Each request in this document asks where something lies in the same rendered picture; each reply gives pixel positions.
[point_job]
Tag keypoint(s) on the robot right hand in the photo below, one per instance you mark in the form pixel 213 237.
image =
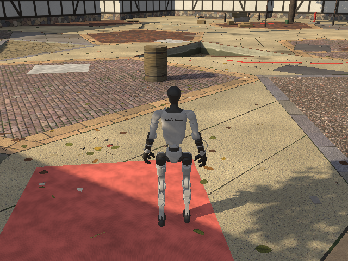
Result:
pixel 203 159

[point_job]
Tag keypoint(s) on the robot left thigh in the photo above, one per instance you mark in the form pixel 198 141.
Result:
pixel 161 169

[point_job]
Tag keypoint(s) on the robot left hand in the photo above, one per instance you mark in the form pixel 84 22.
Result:
pixel 147 155

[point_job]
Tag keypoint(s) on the left robot upper arm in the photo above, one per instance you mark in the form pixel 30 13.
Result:
pixel 154 123

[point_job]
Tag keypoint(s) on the robot right forearm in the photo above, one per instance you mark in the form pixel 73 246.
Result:
pixel 200 146

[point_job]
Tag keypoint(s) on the robot left forearm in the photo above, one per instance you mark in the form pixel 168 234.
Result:
pixel 148 145

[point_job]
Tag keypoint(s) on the right robot upper arm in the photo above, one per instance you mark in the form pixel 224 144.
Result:
pixel 193 124

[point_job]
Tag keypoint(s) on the right robot foot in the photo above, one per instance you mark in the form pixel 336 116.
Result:
pixel 186 218

